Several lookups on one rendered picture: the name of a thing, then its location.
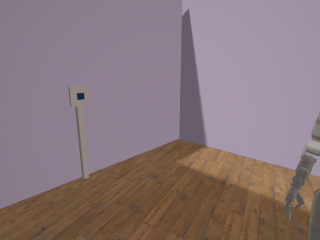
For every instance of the button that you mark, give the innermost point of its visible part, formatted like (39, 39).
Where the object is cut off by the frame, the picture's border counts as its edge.
(80, 96)

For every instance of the panel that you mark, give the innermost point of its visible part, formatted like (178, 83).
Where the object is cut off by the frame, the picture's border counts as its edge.
(78, 104)

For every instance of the robot right forearm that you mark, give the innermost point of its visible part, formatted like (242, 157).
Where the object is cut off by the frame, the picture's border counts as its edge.
(303, 169)

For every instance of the robot right hand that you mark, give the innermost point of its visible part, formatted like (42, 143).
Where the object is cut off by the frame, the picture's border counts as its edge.
(289, 198)

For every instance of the robot right upper arm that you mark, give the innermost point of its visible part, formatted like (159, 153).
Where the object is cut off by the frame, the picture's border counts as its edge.
(314, 144)

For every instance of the right robot thigh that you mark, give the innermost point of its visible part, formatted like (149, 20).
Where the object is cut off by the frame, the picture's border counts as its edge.
(314, 221)

